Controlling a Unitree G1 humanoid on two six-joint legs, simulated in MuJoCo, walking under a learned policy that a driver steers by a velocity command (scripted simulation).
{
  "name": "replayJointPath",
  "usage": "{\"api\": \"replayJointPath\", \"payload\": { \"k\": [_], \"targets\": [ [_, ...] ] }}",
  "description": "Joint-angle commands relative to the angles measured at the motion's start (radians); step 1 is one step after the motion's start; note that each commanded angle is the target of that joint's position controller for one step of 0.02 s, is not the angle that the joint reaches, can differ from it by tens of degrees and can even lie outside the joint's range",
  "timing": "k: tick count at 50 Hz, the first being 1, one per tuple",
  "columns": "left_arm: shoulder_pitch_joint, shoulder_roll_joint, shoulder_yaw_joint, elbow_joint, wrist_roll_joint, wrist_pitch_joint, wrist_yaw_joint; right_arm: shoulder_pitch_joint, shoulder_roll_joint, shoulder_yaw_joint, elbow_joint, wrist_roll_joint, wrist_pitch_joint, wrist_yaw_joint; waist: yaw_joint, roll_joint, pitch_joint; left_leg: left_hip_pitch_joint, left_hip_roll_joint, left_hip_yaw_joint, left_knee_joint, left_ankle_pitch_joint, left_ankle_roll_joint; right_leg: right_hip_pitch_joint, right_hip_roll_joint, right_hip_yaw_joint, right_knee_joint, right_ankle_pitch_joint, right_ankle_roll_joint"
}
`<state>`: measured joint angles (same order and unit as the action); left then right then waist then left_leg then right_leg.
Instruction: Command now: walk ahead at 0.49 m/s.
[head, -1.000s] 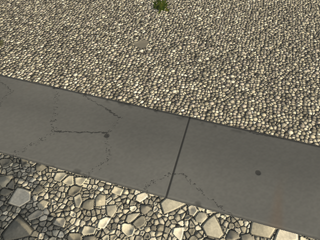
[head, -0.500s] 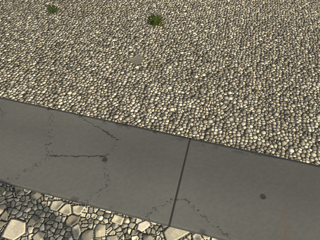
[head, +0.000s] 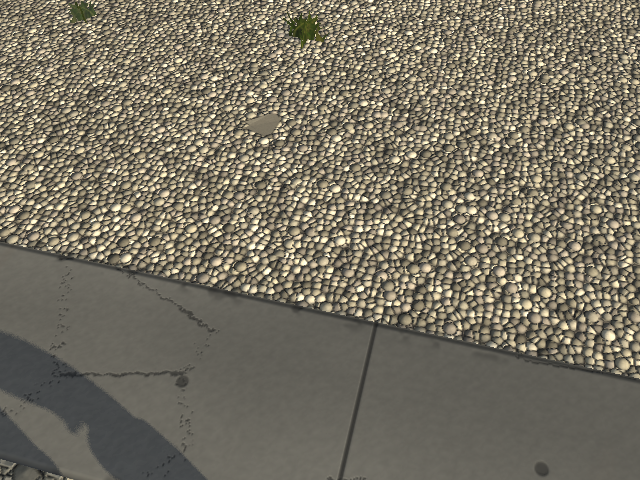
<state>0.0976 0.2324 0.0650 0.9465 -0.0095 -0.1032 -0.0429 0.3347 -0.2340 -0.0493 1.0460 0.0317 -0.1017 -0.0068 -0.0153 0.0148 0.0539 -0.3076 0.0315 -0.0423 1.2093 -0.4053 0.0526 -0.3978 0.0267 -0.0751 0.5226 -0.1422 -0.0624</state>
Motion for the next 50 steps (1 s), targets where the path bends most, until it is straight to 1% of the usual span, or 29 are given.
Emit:
{"api": "replayJointPath", "payload": {
  "k": [1,3,5,6,7,9,13,16,19,21,23,24,25,26,27,28,29,30,31,33,35,38,40,41,42,43,44,46,50],
  "targets": [
    [0.041,0.058,0.002,-0.015,0.021,-0.019,-0.008,0.010,-0.086,-0.031,-0.065,-0.005,-0.010,-0.013,0.001,-0.069,-0.106,-0.262,0.120,-0.046,0.050,0.136,0.027,0.243,-0.268,0.352,-0.334,0.014,-0.158],
    [0.076,0.060,-0.001,0.005,0.018,-0.020,-0.001,0.026,-0.054,-0.032,-0.065,-0.004,0.014,-0.016,-0.016,-0.081,-0.081,-0.242,0.135,-0.036,-0.016,0.145,0.021,0.182,-0.247,0.292,-0.378,0.025,-0.170],
    [0.113,0.103,0.006,0.017,0.018,-0.021,0.016,-0.048,-0.068,-0.038,-0.094,-0.011,0.026,-0.019,-0.012,-0.071,-0.036,-0.309,0.144,-0.026,-0.105,0.211,-0.001,0.166,-0.246,0.260,-0.415,0.038,-0.180],
    [0.227,-0.008,-0.017,0.046,0.125,-0.047,0.015,-0.020,0.088,0.026,-0.078,-0.177,0.017,0.032,0.022,-0.051,0.043,-0.394,0.123,-0.064,-0.106,0.322,0.019,0.185,-0.249,0.264,-0.410,-0.025,-0.212],
    [0.283,-0.004,-0.017,0.068,0.129,-0.049,0.006,-0.051,0.075,0.021,-0.084,-0.175,0.017,0.049,0.032,-0.046,0.053,-0.483,0.117,-0.069,-0.170,0.375,0.021,0.238,-0.261,0.263,-0.411,-0.027,-0.222],
    [0.286,0.013,-0.024,0.059,0.110,-0.048,-0.013,-0.163,-0.018,0.007,-0.123,-0.137,0.018,0.058,0.043,-0.057,0.026,-0.511,0.111,-0.036,-0.296,0.477,0.008,0.263,-0.245,0.221,-0.406,0.014,-0.224],
    [0.376,0.022,-0.036,0.083,0.097,-0.034,-0.030,-0.285,-0.003,0.027,-0.168,-0.119,0.038,0.065,0.065,-0.070,0.024,-0.425,0.083,0.026,-0.473,0.600,-0.014,0.254,-0.234,0.149,-0.395,0.163,-0.224],
    [0.451,0.030,-0.038,0.115,0.093,-0.030,-0.034,-0.352,-0.018,0.025,-0.205,-0.105,0.048,0.065,0.078,-0.080,0.039,-0.410,0.058,0.036,-0.579,0.563,-0.002,0.366,-0.258,0.145,-0.390,0.248,-0.221],
    [0.459,0.044,-0.030,0.125,0.088,-0.023,-0.029,-0.405,-0.027,0.019,-0.232,-0.096,0.054,0.057,0.070,-0.078,0.046,-0.410,0.046,0.026,-0.673,0.460,0.025,0.517,-0.295,0.143,-0.373,0.304,-0.186],
    [0.431,0.070,-0.011,0.111,0.075,-0.012,-0.015,-0.426,-0.033,0.011,-0.243,-0.089,0.051,0.056,0.052,-0.082,0.020,-0.311,0.015,0.056,-0.721,0.405,0.045,0.542,-0.286,0.114,-0.304,0.465,-0.143],
    [0.408,0.099,0.007,0.096,0.063,-0.007,-0.005,-0.329,-0.090,-0.015,-0.210,-0.051,0.024,0.053,-0.014,-0.065,-0.101,0.033,-0.046,0.115,-0.757,0.567,0.099,0.450,-0.191,0.051,-0.123,0.743,-0.049],
    [0.442,0.055,-0.005,0.082,0.063,-0.008,-0.007,-0.187,-0.147,-0.026,-0.176,-0.042,0.010,0.051,-0.044,-0.006,-0.286,0.353,0.049,0.049,-0.648,0.909,0.198,0.329,-0.115,0.016,0.062,0.544,0.019],
    [0.641,-0.084,-0.050,0.065,0.081,-0.019,-0.011,0.039,-0.194,-0.023,-0.132,-0.041,0.010,0.060,-0.036,0.244,-0.582,0.886,0.354,-0.377,-0.702,1.043,0.454,-0.038,0.017,0.024,0.375,-0.069,0.104],
    [0.505,-0.005,-0.021,0.043,0.047,-0.009,-0.018,0.207,-0.184,-0.035,-0.070,-0.074,0.011,0.049,-0.118,0.157,-0.576,0.853,0.428,-0.563,-0.834,0.979,0.439,-0.130,0.052,0.100,0.633,-0.561,0.104],
    [0.347,0.025,-0.003,-0.003,0.040,0.006,-0.013,0.138,-0.229,-0.061,-0.065,-0.077,-0.012,0.028,-0.105,0.065,-0.343,0.598,0.366,-0.422,-0.879,0.828,0.315,-0.177,-0.027,0.175,0.719,-0.539,0.067],
    [0.309,0.034,0.000,-0.002,0.057,0.009,0.009,-0.036,-0.188,-0.057,-0.101,-0.046,-0.019,0.012,-0.040,0.031,-0.193,0.356,0.324,-0.287,-0.912,0.764,0.260,-0.157,-0.109,0.153,0.692,-0.491,0.067],
    [0.351,-0.003,-0.011,0.012,0.078,0.011,0.025,-0.137,-0.109,-0.029,-0.133,-0.029,-0.014,0.007,0.025,0.044,-0.160,0.228,0.277,-0.220,-0.950,0.793,0.237,-0.085,-0.150,0.152,0.596,-0.472,0.074],
    [0.351,-0.067,-0.028,0.021,0.082,0.010,0.028,-0.177,-0.057,-0.017,-0.149,-0.025,-0.016,0.012,0.053,0.050,-0.103,0.115,0.242,-0.154,-0.970,0.863,0.212,-0.029,-0.171,0.143,0.531,-0.434,0.092],
    [0.389,-0.086,-0.031,0.041,0.074,0.011,0.021,-0.180,-0.047,-0.015,-0.152,-0.028,-0.015,0.027,0.083,0.028,-0.118,0.064,0.216,-0.107,-0.977,0.921,0.198,0.047,-0.173,0.131,0.482,-0.401,0.112],
    [0.475,-0.032,-0.008,0.084,0.041,0.023,-0.013,-0.267,-0.099,-0.034,-0.186,-0.043,-0.030,0.057,0.140,0.028,-0.145,-0.053,0.128,0.033,-0.960,0.918,0.162,0.176,-0.137,0.063,0.409,-0.245,0.144],
    [0.451,0.005,0.002,0.078,0.042,0.035,-0.031,-0.322,-0.127,-0.044,-0.208,-0.041,-0.037,0.079,0.138,0.058,-0.133,-0.124,0.096,0.060,-0.940,0.738,0.140,0.203,-0.124,0.027,0.331,-0.153,0.173],
    [0.394,0.031,0.007,0.040,0.042,0.025,-0.012,-0.303,-0.106,-0.040,-0.184,-0.029,-0.037,0.104,0.121,0.022,-0.091,-0.147,0.153,-0.057,-0.887,0.357,0.153,0.210,-0.157,0.049,0.184,-0.041,0.157],
    [0.325,0.036,0.000,0.008,0.027,0.008,0.006,-0.263,-0.053,-0.020,-0.164,-0.013,-0.022,0.126,0.100,-0.008,-0.075,-0.104,0.159,-0.127,-0.864,0.174,0.129,0.193,-0.173,0.063,0.051,0.027,0.115],
    [0.257,0.035,-0.010,-0.022,0.008,0.000,0.006,-0.219,-0.032,-0.012,-0.155,-0.009,-0.013,0.130,0.063,-0.020,-0.068,-0.060,0.129,-0.126,-0.860,0.092,0.093,0.163,-0.186,0.079,-0.028,0.049,0.077],
    [0.167,0.079,-0.009,-0.046,-0.003,-0.004,0.001,-0.145,-0.058,-0.025,-0.160,-0.017,-0.006,0.118,-0.019,-0.063,-0.072,0.010,0.056,-0.066,-0.849,0.043,0.062,0.104,-0.192,0.107,-0.057,0.041,0.017],
    [0.127,0.115,0.007,-0.042,0.003,0.000,-0.007,-0.134,-0.113,-0.044,-0.168,-0.024,-0.002,0.100,-0.039,-0.083,-0.057,0.069,0.007,0.000,-0.833,0.038,0.049,0.009,-0.172,0.105,-0.094,-0.141,-0.008],
    [0.122,0.113,0.011,-0.036,0.005,0.002,-0.012,-0.176,-0.130,-0.046,-0.180,-0.031,-0.002,0.090,-0.018,-0.068,-0.062,0.110,0.015,0.002,-0.827,0.058,0.048,-0.014,-0.155,0.095,-0.115,-0.184,0.004],
    [0.120,0.069,0.004,-0.027,0.011,0.005,-0.014,-0.188,-0.102,-0.041,-0.177,-0.019,-0.004,0.086,0.000,-0.044,-0.076,0.102,0.014,-0.005,-0.839,0.139,0.053,0.054,-0.137,0.071,-0.090,-0.090,0.026],
    [0.153,0.072,0.009,-0.004,0.011,0.003,-0.014,-0.187,-0.085,-0.043,-0.182,-0.016,-0.002,0.092,0.028,-0.048,-0.120,0.143,-0.002,0.024,-0.789,0.409,0.049,0.108,-0.136,0.047,-0.056,0.052,0.032]
  ]
}}
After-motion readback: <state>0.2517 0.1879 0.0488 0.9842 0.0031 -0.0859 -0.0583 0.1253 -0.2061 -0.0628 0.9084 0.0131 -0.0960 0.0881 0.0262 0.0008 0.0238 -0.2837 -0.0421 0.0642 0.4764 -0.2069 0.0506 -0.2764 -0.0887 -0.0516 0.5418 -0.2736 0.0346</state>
